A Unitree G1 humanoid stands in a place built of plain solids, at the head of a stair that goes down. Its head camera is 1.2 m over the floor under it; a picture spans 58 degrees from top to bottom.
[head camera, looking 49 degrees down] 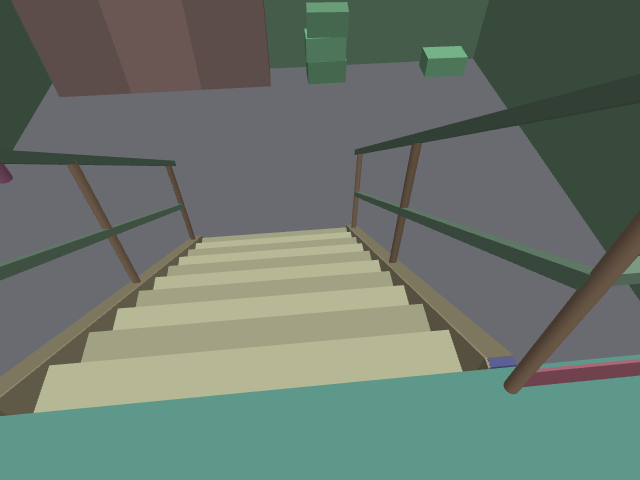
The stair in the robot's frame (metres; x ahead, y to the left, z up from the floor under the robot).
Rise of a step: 0.19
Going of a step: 0.24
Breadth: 1.39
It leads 6 degrees to the left of straight ahead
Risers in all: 11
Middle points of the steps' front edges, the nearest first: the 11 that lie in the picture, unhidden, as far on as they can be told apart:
0.48 0.21 0.00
0.71 0.23 -0.19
0.95 0.25 -0.39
1.18 0.27 -0.58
1.41 0.30 -0.77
1.65 0.32 -0.97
1.88 0.34 -1.16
2.12 0.37 -1.35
2.35 0.39 -1.54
2.58 0.41 -1.74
2.82 0.44 -1.93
